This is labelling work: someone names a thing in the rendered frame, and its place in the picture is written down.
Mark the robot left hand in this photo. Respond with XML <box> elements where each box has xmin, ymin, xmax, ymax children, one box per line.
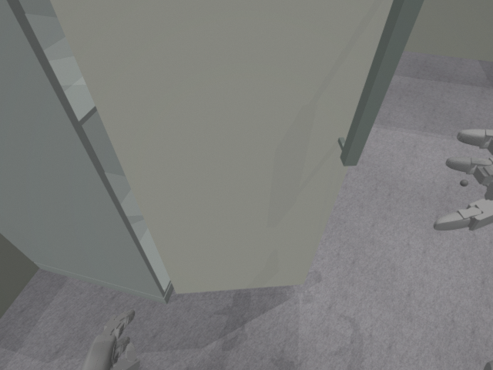
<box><xmin>81</xmin><ymin>309</ymin><xmax>140</xmax><ymax>370</ymax></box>

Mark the robot right hand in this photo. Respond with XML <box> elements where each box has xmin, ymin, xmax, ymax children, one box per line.
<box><xmin>434</xmin><ymin>129</ymin><xmax>493</xmax><ymax>231</ymax></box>

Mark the handle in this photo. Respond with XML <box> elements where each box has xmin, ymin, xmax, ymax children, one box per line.
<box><xmin>338</xmin><ymin>0</ymin><xmax>424</xmax><ymax>167</ymax></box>

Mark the fridge door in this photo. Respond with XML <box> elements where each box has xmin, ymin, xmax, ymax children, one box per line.
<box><xmin>50</xmin><ymin>0</ymin><xmax>393</xmax><ymax>294</ymax></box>

